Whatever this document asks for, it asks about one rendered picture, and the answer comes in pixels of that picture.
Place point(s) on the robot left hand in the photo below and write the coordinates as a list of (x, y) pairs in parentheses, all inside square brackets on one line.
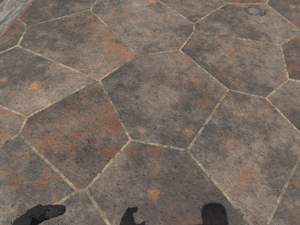
[(39, 213)]

